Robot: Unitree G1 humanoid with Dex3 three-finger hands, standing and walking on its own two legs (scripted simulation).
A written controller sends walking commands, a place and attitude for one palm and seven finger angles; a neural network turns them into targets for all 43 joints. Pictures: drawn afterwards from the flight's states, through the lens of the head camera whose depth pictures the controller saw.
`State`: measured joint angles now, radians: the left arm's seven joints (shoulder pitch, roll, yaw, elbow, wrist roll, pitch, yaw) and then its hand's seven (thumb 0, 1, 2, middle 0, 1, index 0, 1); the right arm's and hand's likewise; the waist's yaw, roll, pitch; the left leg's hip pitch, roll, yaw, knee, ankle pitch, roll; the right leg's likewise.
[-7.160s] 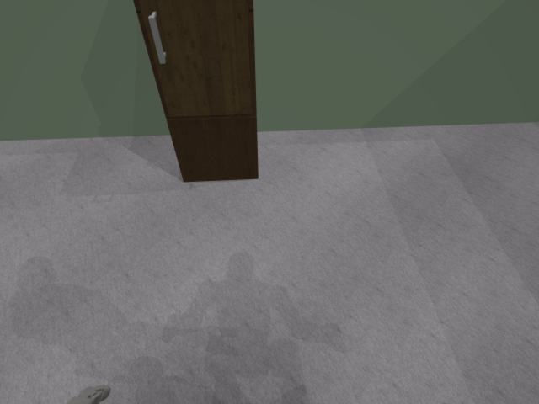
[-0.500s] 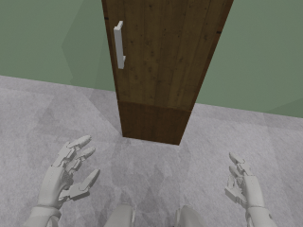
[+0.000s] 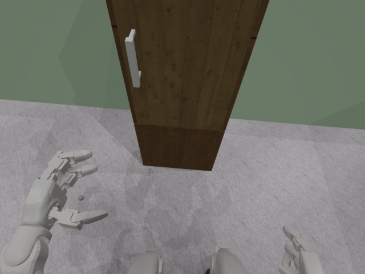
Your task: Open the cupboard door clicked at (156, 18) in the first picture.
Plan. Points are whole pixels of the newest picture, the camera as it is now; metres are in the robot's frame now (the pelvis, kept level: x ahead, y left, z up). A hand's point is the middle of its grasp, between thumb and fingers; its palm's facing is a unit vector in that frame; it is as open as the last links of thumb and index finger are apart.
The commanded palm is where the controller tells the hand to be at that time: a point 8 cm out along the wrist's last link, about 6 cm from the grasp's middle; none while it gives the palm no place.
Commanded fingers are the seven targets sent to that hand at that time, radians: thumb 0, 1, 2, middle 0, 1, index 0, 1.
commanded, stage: raise the hand with hooked fingers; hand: left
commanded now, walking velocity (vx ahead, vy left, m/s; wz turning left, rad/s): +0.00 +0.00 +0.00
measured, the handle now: (134, 60) +0.65 +0.17 +0.07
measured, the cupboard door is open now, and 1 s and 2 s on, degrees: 0 0 0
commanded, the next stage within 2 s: move the hooked fingers beside the handle in 1.08 s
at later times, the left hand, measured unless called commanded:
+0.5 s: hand (65, 165) +0.31 +0.25 +0.08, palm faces -0.01 -1.00 -0.07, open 13.9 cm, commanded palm +0.28 +0.30 +0.08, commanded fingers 0.00 -0.50 0.30 -0.30 -1.20 -0.30 -1.20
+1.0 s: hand (64, 160) +0.32 +0.25 +0.08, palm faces -0.01 -1.00 -0.04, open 14.0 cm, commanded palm +0.29 +0.30 +0.08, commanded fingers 0.00 -0.50 0.30 -0.30 -1.20 -0.30 -1.20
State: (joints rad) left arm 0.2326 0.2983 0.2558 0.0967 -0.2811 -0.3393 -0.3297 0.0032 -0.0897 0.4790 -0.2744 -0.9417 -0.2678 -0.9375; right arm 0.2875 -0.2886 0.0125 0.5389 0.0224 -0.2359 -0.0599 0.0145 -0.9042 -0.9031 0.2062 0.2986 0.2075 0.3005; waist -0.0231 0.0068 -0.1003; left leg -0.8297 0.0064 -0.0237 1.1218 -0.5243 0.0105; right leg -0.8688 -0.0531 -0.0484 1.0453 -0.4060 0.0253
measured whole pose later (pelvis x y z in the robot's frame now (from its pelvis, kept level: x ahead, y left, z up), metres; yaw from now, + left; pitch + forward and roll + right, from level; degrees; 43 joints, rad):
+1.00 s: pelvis +0.02 -0.02 +0.02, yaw -1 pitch +13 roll -1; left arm -0.03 0.41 0.46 0.44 -0.36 -0.32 -0.55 -0.01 -0.50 0.30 -0.30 -1.20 -0.30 -1.20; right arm 0.29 -0.28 0.04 0.53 0.02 -0.17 -0.06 0.01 -0.91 -0.90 0.20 0.30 0.21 0.30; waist -0.02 0.01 -0.08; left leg -0.71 0.03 -0.03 0.99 -0.50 -0.01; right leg -0.76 -0.03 -0.05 0.94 -0.39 0.00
